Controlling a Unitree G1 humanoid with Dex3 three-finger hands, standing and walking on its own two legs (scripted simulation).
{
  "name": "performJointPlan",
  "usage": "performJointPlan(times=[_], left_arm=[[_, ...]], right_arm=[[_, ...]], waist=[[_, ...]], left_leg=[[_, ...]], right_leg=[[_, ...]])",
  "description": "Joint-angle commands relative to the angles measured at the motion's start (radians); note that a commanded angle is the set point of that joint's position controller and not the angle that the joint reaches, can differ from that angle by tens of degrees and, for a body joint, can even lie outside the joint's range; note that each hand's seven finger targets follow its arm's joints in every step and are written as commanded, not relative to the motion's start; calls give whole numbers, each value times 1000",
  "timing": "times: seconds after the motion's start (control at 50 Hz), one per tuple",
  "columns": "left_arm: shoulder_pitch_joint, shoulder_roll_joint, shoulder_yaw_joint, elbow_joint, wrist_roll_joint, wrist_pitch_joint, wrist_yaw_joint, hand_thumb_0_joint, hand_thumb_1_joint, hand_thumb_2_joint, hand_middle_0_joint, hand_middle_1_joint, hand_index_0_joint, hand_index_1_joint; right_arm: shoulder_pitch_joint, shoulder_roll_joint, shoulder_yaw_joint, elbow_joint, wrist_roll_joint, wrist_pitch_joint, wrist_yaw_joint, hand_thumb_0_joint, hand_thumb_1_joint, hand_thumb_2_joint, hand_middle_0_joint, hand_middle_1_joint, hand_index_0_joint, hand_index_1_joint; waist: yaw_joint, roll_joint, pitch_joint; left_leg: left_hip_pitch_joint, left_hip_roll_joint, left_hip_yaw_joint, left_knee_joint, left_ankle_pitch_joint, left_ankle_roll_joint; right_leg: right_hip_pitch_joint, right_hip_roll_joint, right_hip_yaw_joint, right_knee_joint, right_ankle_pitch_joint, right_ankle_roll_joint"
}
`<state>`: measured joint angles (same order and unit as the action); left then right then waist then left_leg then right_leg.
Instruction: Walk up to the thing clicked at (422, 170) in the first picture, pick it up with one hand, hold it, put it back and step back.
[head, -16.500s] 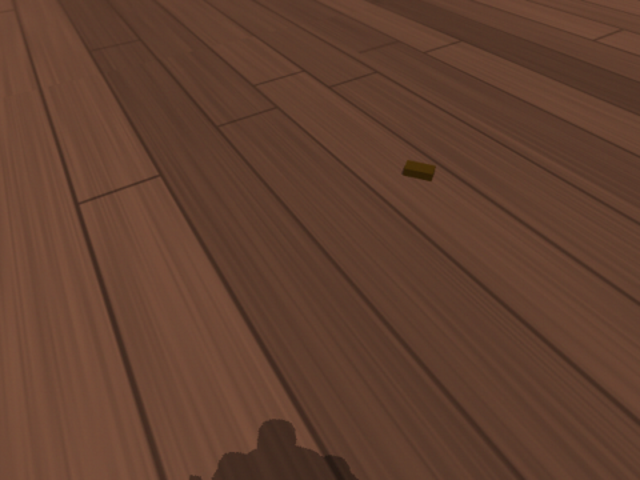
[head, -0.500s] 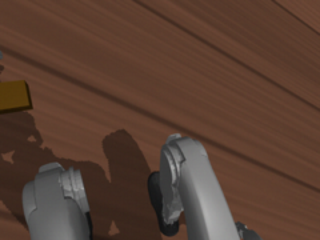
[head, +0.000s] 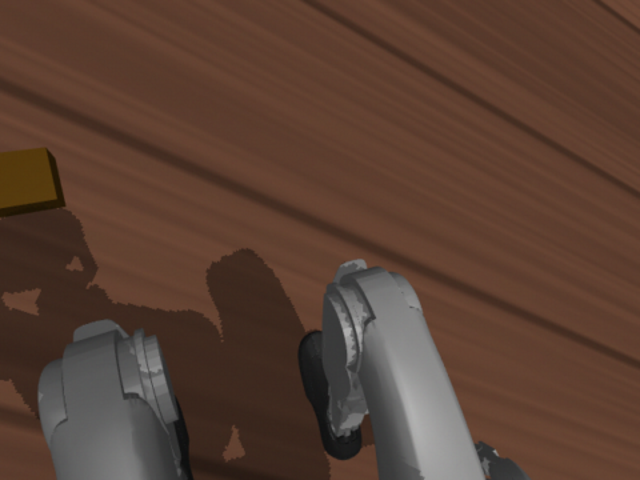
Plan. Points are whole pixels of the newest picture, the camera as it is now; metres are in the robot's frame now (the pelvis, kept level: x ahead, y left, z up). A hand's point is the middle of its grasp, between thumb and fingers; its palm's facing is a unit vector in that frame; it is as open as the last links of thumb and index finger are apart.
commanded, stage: close in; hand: left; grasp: from above
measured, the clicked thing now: out of the picture +0.51 +0.33 -0.30
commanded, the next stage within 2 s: rest palm in 0.14 s
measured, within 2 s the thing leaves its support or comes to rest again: neither
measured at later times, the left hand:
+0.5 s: hand out of the picture +0.49 +0.32 -0.21, palm faces -0.50 -0.08 -0.86, open 14.2 cm
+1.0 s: hand out of the picture +0.49 +0.32 -0.25, palm faces -0.47 -0.11 -0.88, open 14.3 cm
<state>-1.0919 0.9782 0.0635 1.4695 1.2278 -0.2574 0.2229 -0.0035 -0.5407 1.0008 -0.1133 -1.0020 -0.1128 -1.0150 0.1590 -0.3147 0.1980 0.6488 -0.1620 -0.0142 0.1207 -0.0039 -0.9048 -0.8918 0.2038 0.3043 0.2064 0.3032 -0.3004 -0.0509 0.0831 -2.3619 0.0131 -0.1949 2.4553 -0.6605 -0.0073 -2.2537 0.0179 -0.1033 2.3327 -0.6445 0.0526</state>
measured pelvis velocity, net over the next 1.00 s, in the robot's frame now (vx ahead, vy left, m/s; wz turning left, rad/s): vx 0.01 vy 0.00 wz -0.06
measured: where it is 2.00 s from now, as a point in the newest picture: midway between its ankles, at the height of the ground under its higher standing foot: (258, 445)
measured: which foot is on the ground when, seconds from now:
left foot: down 0.00-1.00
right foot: down 0.00-1.00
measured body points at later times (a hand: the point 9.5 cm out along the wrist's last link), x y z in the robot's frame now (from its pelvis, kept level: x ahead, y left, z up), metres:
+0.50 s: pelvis +0.00 +0.00 +0.00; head +0.28 +0.10 +0.34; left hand +0.51 +0.32 -0.16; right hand +0.03 -0.25 -0.07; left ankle +0.08 +0.13 -0.28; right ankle +0.11 -0.13 -0.28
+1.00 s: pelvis +0.01 +0.00 -0.01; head +0.30 +0.11 +0.31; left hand +0.51 +0.32 -0.20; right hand +0.05 -0.26 -0.07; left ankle +0.08 +0.13 -0.28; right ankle +0.11 -0.13 -0.28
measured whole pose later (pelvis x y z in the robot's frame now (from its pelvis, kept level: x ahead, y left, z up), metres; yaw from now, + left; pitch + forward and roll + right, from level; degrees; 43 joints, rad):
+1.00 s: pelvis +0.01 +0.00 -0.01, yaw -4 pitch +30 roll -14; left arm -1.12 1.07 0.10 1.67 1.31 -0.25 0.49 0.00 -0.56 1.03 -0.09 -0.94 -0.07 -0.97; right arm 0.12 -0.33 0.30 0.60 -0.22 -0.13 0.17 0.00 -0.90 -0.90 0.20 0.30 0.21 0.30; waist -0.40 -0.13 0.15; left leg -2.37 0.02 -0.26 2.53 -0.71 -0.01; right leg -2.25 0.04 -0.15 2.36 -0.67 0.06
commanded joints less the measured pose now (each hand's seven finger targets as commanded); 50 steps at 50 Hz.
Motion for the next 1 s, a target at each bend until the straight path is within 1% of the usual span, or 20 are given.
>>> performJointPlan(times=[0.0,0.06,0.12,0.16,0.22,0.26,0.32,0.34,0.42,0.54,0.58,0.66,0.76,0.78,0.82,0.84,0.86,0.88,0.92,0.98], left_arm=[[-388,178,-18,-207,23,-82,59,0,-566,1020,-82,-1038,-78,-1041],[-382,189,-9,-184,63,-75,109,0,-575,1019,-77,-1010,-72,-1014],[-350,172,-6,-96,91,-49,162,0,-560,1010,-75,-997,-71,-999],[-338,208,21,-66,113,-27,190,0,-543,1011,-91,-977,-84,-983],[-357,217,24,-55,121,4,217,0,-523,983,-99,-961,-95,-964],[-364,218,23,-33,113,23,231,0,-556,1017,-83,-948,-65,-966],[-328,160,-4,98,96,39,236,0,-563,1023,-71,-961,-54,-977],[-347,204,15,66,96,36,240,0,-548,1013,-78,-961,-64,-974],[-355,249,13,81,87,28,234,0,-550,1014,-89,-962,-73,-978],[-357,332,47,46,81,-13,262,0,-572,1026,-70,-968,-52,-985],[-332,331,42,69,88,-16,269,0,-562,1012,-72,-969,-58,-983],[-326,365,57,39,99,-15,301,0,-578,1034,-72,-951,-49,-973],[-288,318,34,93,91,10,312,0,-584,1035,-71,-938,-45,-963],[-284,319,38,76,82,13,312,0,-578,1033,-74,-936,-49,-961],[-278,330,41,86,79,19,312,0,-578,1033,-73,-938,-48,-962],[-285,309,28,106,73,21,305,0,-575,1025,-70,-947,-49,-967],[-287,332,42,67,71,16,306,0,-570,1024,-73,-949,-52,-970],[-295,321,33,77,75,17,303,0,-564,1018,-78,-943,-57,-963],[-286,335,40,79,70,14,302,0,-572,1028,-79,-942,-55,-965],[-256,317,40,129,70,9,300,0,-559,1017,-74,-957,-56,-974]], right_arm=[[240,-282,-95,23,-12,11,-17,0,-905,-897,200,300,200,300],[240,-280,-96,15,-17,17,-8,0,-902,-898,200,300,200,300],[227,-276,-90,12,-19,16,1,0,-897,-895,200,300,200,300],[221,-281,-90,5,-18,13,5,0,-896,-895,200,300,200,300],[204,-286,-82,-17,-18,6,11,0,-894,-894,200,300,200,300],[192,-288,-78,-24,-15,-3,13,0,-892,-898,200,300,200,300],[203,-286,-64,-24,-17,-25,17,0,-892,-897,200,300,200,300],[200,-292,-60,-28,-18,-30,13,0,-890,-896,200,300,200,300],[191,-300,-43,-34,-20,-57,9,0,-894,-899,200,300,200,300],[201,-317,-15,-33,-33,-76,-1,0,-895,-899,199,300,199,300],[205,-315,-10,-25,-39,-83,0,0,-896,-899,199,300,199,300],[193,-315,-1,-25,-46,-87,2,0,-892,-899,200,300,200,300],[195,-325,4,-9,-56,-101,18,0,-895,-899,200,300,200,300],[192,-324,2,-10,-53,-102,21,0,-895,-899,200,300,200,300],[184,-329,1,-12,-54,-104,24,0,-896,-900,200,300,200,300],[185,-331,4,-12,-57,-109,29,0,-898,-901,200,300,200,300],[177,-335,3,-20,-55,-110,29,0,-896,-900,200,300,200,300],[188,-335,4,-16,-55,-111,31,0,-897,-900,199,300,199,300],[162,-340,5,-29,-53,-115,31,0,-898,-901,200,300,199,300],[164,-354,0,-27,-59,-119,35,0,-898,-901,200,300,200,300]], waist=[[-80,438,-719],[-64,513,-733],[-71,534,-688],[-59,536,-679],[-75,543,-701],[-83,542,-703],[-133,430,-576],[-121,415,-600],[-121,416,-595],[-122,426,-665],[-125,440,-628],[-104,486,-666],[-134,486,-614],[-122,494,-625],[-118,496,-617],[-135,466,-583],[-123,470,-605],[-136,476,-588],[-127,471,-613],[-145,441,-546]], left_leg=[[585,7,81,-223,139,13],[656,8,73,-245,207,5],[672,12,66,-261,255,3],[662,10,63,-267,281,3],[666,11,65,-259,307,8],[654,12,68,-255,293,12],[528,8,73,-240,184,28],[510,6,77,-243,159,31],[493,10,77,-235,91,35],[517,15,78,-194,161,30],[509,17,79,-185,149,30],[544,23,73,-186,182,22],[550,27,65,-164,244,22],[560,29,59,-175,258,19],[549,31,55,-172,255,16],[526,30,57,-161,233,21],[528,29,57,-172,233,20],[523,28,59,-169,229,20],[539,32,53,-166,219,21],[517,30,47,-165,203,16]], right_leg=[[311,35,-112,-231,156,-87],[286,32,-124,-205,203,-90],[247,30,-132,-183,243,-88],[241,27,-133,-171,267,-88],[258,26,-127,-170,296,-86],[262,28,-122,-172,294,-85],[251,34,-119,-193,230,-81],[272,35,-118,-206,212,-79],[280,40,-114,-208,154,-79],[368,45,-120,-199,210,-74],[348,47,-121,-193,202,-74],[370,53,-130,-180,233,-76],[352,57,-142,-166,284,-73],[366,58,-143,-166,293,-73],[361,60,-149,-161,288,-78],[347,59,-149,-164,276,-75],[374,59,-147,-171,274,-75],[370,57,-147,-169,277,-74],[371,60,-147,-169,265,-74],[343,58,-158,-171,244,-75]])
